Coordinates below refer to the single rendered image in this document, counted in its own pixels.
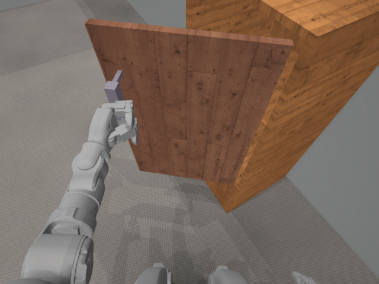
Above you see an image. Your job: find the right robot hand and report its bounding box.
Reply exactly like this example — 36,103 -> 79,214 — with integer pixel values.
292,272 -> 317,284

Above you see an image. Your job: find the robot right shin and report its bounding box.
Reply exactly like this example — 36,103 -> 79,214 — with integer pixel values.
216,266 -> 228,271

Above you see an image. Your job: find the left robot upper arm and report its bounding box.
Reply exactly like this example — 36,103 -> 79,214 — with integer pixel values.
6,234 -> 94,284

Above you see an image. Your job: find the robot left thigh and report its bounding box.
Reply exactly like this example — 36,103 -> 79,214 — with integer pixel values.
134,267 -> 173,284

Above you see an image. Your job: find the left robot hand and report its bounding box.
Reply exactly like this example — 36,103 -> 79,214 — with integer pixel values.
88,100 -> 138,152

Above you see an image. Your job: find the handle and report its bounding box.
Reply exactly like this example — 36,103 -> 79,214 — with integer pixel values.
104,70 -> 125,121

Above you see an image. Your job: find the left robot forearm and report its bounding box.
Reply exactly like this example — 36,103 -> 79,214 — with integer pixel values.
21,142 -> 111,279

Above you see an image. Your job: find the cupboard door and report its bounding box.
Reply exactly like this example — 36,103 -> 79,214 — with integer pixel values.
85,18 -> 294,185

